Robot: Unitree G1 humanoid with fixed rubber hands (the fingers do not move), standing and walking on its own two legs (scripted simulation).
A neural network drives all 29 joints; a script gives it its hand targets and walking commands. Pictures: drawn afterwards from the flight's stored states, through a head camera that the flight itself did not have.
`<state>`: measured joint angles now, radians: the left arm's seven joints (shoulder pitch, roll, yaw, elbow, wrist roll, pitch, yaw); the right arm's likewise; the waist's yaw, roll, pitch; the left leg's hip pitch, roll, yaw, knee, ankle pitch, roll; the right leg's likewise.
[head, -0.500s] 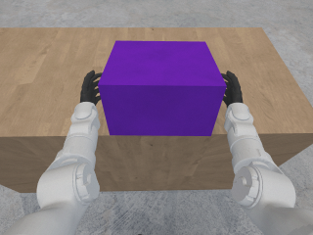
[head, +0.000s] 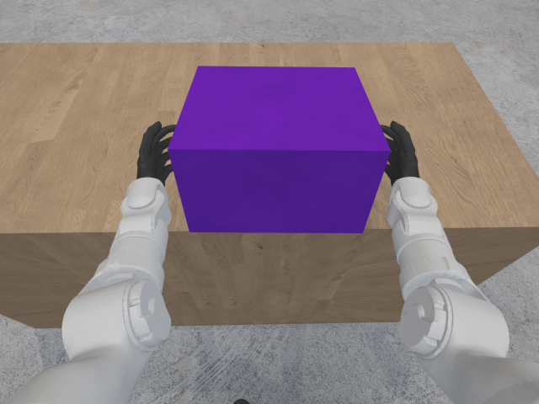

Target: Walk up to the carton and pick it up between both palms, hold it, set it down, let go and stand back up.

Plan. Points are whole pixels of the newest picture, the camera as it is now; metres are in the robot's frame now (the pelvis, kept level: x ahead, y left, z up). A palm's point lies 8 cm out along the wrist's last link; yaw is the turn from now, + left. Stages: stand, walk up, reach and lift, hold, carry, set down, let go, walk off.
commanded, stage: set down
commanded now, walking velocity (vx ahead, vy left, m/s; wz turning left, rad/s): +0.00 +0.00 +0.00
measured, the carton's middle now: (276, 145) +0.52 +0.04 +0.04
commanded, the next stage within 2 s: none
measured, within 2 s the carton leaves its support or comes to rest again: rests again in 0.30 s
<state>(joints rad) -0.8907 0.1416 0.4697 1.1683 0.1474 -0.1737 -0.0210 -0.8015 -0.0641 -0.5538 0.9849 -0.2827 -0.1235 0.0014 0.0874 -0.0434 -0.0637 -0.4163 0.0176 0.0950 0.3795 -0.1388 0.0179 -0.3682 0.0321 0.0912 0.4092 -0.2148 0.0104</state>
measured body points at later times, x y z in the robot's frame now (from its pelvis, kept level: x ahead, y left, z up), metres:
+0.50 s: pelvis +0.01 +0.00 +0.00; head +0.09 +0.02 +0.44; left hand +0.43 +0.24 +0.03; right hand +0.45 -0.15 +0.04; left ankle +0.02 +0.11 -0.74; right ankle -0.02 -0.12 -0.74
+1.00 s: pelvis +0.01 +0.01 -0.01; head +0.15 +0.00 +0.41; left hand +0.45 +0.26 +0.02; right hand +0.50 -0.18 +0.02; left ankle +0.02 +0.11 -0.74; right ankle -0.02 -0.12 -0.74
